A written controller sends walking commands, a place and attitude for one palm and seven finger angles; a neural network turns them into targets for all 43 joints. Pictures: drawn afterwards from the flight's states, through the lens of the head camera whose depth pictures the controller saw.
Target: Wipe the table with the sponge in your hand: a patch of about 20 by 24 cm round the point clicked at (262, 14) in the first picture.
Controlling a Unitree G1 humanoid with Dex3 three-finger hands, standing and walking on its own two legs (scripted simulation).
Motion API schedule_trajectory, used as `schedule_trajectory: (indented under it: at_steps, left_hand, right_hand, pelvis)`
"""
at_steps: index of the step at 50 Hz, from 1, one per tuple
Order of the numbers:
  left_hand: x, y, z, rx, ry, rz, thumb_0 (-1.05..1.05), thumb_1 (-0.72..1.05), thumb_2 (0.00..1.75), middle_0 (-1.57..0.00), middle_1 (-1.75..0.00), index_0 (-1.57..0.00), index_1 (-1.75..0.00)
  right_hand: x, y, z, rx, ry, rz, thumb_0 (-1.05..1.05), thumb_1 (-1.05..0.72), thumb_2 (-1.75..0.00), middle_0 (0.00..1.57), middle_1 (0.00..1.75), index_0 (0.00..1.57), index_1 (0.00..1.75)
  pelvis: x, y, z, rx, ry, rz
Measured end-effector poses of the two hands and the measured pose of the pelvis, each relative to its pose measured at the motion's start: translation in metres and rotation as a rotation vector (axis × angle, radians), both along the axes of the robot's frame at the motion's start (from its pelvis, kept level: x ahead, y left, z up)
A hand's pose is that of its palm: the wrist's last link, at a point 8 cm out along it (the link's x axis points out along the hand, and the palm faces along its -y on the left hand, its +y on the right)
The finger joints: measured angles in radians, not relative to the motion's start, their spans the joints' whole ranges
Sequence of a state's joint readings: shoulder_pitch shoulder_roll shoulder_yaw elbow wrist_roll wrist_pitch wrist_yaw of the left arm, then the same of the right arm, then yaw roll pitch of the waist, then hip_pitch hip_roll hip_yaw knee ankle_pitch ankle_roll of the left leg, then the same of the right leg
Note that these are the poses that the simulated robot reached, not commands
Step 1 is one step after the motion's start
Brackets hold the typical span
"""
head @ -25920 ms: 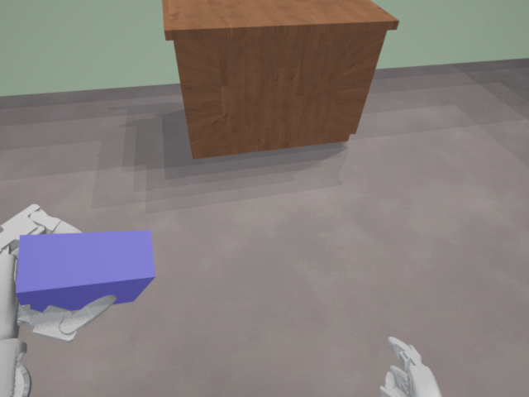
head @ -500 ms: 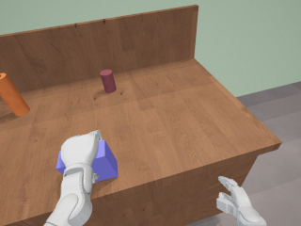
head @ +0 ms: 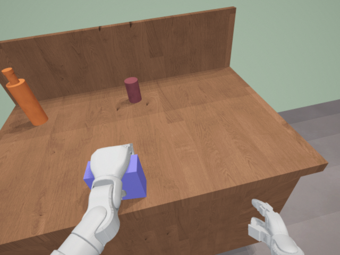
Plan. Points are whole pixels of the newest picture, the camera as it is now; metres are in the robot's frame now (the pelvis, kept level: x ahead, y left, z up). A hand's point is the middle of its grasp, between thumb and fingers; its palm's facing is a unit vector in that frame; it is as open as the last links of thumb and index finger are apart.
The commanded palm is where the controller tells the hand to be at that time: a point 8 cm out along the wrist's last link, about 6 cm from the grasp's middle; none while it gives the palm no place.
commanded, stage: slide across to the third lane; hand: left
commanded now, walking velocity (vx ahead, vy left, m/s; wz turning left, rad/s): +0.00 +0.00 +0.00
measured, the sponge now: (120, 183) +0.28 +0.19 +0.02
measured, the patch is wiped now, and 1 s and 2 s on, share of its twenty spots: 0.75 0.80 0.95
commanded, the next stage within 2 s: wipe forward along the third lane in 0.22 s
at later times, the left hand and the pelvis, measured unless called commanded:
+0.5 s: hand (139, 165) +0.31 +0.14 +0.06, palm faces +0.02 -0.08 -1.00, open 9.7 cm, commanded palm +0.29 +0.12 +0.11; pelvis -0.01 -0.02 +0.00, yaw +0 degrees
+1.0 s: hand (142, 151) +0.36 +0.14 +0.06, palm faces -0.03 -0.03 -1.00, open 9.7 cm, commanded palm +0.35 +0.14 +0.10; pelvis -0.03 -0.03 -0.01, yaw -1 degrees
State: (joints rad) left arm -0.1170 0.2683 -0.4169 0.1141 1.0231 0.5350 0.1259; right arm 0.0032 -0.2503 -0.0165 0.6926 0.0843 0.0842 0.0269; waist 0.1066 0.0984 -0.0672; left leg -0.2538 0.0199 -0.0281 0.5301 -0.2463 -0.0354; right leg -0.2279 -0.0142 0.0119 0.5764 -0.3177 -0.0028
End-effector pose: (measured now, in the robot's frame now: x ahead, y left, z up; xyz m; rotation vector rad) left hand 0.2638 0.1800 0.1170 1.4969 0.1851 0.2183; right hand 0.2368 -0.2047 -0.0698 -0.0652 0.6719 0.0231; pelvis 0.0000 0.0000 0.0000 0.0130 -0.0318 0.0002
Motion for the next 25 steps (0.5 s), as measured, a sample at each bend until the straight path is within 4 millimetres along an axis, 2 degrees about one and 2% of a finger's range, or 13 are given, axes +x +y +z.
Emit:
schedule_trajectory:
  at_steps: [6, 17, 25]
  left_hand:
    - [0.006, -0.011, 0.001, 0.011, -0.004, -0.003, -0.01, -0.49, 1.08, -0.74, -1.41, -0.77, -1.37]
    - [0.018, -0.046, 0.002, 0.009, -0.014, -0.046, -0.01, -0.49, 1.08, -0.74, -1.41, -0.78, -1.36]
    - [0.03, -0.045, 0.0, -0.015, 0.01, 0.006, -0.01, -0.51, 1.09, -0.76, -1.4, -0.8, -1.34]
  right_hand:
    - [-0.001, 0.002, -0.001, 0.011, 0.0, 0.016, 0.01, -0.91, -0.9, 0.19, 0.3, 0.17, 0.29]
    - [-0.012, 0.006, -0.009, 0.059, 0.02, 0.045, 0.01, -0.91, -0.9, 0.19, 0.3, 0.19, 0.29]
    - [-0.024, -0.012, -0.013, 0.011, 0.062, 0.01, 0.01, -0.91, -0.9, 0.19, 0.3, 0.2, 0.3]
  pelvis:
    - [-0.005, -0.004, -0.001, 0.001, -0.004, 0.01]
    - [-0.01, -0.012, -0.003, 0.005, 0.002, 0.01]
    - [-0.012, -0.02, -0.002, 0.006, 0.004, 0.002]
